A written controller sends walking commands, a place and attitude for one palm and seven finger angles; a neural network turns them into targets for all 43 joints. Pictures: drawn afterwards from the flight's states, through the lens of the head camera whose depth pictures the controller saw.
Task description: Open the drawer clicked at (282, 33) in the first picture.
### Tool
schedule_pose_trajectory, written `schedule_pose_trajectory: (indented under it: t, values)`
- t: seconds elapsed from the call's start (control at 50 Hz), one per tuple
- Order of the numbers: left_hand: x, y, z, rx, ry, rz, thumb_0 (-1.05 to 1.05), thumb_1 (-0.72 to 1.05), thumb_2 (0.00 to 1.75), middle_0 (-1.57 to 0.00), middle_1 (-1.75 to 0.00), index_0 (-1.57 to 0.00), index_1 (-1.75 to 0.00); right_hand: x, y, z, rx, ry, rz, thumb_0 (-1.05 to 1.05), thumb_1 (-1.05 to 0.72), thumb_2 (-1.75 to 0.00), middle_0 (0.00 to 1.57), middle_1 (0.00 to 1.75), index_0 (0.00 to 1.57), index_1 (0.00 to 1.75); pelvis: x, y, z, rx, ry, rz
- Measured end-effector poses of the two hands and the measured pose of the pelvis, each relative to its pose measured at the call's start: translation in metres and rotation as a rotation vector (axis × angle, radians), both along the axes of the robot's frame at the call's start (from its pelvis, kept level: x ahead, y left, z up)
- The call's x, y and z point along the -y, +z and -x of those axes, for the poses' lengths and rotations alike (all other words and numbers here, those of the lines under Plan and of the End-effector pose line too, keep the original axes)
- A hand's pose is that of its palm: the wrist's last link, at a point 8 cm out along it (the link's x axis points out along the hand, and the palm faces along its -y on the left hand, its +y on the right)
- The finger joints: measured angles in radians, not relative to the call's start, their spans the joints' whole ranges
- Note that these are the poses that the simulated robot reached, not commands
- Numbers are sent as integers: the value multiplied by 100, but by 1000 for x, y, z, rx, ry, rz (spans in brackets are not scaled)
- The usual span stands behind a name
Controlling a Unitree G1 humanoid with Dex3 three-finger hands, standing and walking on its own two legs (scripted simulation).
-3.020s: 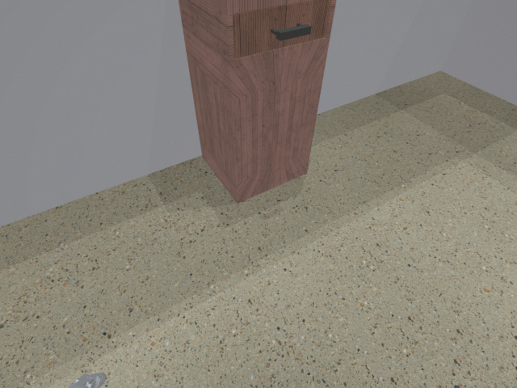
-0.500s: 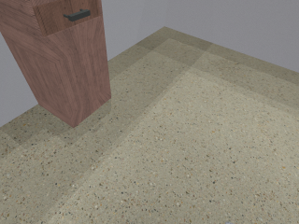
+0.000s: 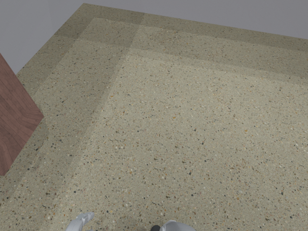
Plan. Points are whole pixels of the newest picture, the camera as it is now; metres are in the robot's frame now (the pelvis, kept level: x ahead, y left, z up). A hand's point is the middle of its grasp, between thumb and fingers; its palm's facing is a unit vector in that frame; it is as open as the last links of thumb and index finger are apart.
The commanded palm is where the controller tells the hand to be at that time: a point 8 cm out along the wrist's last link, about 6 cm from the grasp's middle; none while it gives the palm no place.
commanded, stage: walk to a spot facing it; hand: left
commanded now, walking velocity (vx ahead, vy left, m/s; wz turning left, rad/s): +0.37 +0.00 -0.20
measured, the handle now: out of the picture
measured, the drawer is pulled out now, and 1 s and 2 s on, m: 0.00 0.00 0.00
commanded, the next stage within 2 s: turn to face it in 1.46 s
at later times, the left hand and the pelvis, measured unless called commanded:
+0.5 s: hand (81, 211) +0.20 +0.21 -0.17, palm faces -0.01 -0.99 -0.16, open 7.3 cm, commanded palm none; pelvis +0.24 +0.03 +0.01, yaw -6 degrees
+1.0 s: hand (120, 106) +0.59 +0.13 -0.15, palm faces -0.22 -0.95 -0.24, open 7.3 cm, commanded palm none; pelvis +0.46 -0.04 +0.01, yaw -13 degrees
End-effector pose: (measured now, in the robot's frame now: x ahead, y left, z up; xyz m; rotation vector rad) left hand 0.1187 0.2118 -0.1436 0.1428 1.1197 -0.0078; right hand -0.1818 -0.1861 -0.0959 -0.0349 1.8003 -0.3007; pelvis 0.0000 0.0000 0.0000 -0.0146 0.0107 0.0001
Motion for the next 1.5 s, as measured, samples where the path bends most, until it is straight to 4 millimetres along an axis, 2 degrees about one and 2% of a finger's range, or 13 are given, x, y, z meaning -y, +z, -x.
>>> schedule_pose_trajectory:
  t: [0.06,0.22,0.28,0.48,0.52,0.58,0.8,0.9,0.98,1.06,1.28,1.42,1.5]
  values:
    - [6,3,-25,14,14,-8,0,91,90,-20,-30,-20,-30,7,-9,-45,39,-19,-1,1,-91,-90,20,30,20,30,6,2,-27,20,-14,5]
    - [-24,35,-57,-62,34,-134,-3,94,90,-20,-30,-21,-30,32,-20,-256,452,55,19,1,-91,-90,20,30,20,30,5,25,-98,8,-57,-6]
    - [-32,39,-64,-109,43,-143,-2,93,90,-20,-30,-20,-30,42,-19,-319,535,88,43,2,-95,-90,20,30,20,30,-2,27,-127,2,-68,-5]
    - [-45,8,-72,-352,119,-78,0,91,90,-20,-30,-20,-30,21,-16,-504,692,220,65,1,-93,-90,20,30,19,30,-32,9,-235,10,-98,0]
    - [-48,6,-84,-396,108,-65,0,91,90,-20,-30,-20,-30,14,-12,-522,717,211,75,1,-92,-90,20,30,20,30,-36,9,-253,23,-121,-7]
    - [-51,11,-121,-394,74,-56,0,91,90,-20,-30,-20,-30,7,-6,-525,700,156,84,0,-92,-90,20,30,20,30,-40,17,-279,37,-145,-8]
    - [-37,32,-315,-171,-22,-82,1,93,90,-20,-30,-20,-30,14,-5,-482,403,-25,84,-1,-94,-90,20,30,20,30,-23,34,-368,26,-191,-15]
    - [-8,36,-401,-118,-111,-122,1,93,90,-19,-30,-20,-30,14,-19,-473,286,-126,23,0,-92,-90,20,30,20,30,4,26,-413,20,-224,-27]
    - [25,28,-463,-33,-148,-141,0,92,90,-19,-30,-20,-30,23,-38,-482,199,-172,-38,0,-92,-90,20,30,20,30,35,8,-451,23,-232,-26]
    - [48,33,-484,-13,-110,-120,0,91,90,-20,-30,-20,-30,49,-38,-534,231,-147,-41,1,-91,-90,20,30,20,30,51,14,-480,36,-219,-13]
    - [59,29,-482,-204,-18,-83,0,93,90,-20,-30,-20,-30,121,-9,-751,549,8,84,1,-94,-90,20,30,19,30,64,31,-570,24,-176,15]
    - [49,3,-490,-361,62,-25,0,91,90,-20,-30,-21,-30,115,-7,-873,625,136,115,1,-93,-90,20,30,19,30,47,14,-645,26,-149,36]
    - [35,1,-524,-409,44,-32,0,91,90,-20,-30,-20,-30,98,-8,-908,653,126,123,0,-92,-90,20,30,19,30,37,12,-678,40,-168,21]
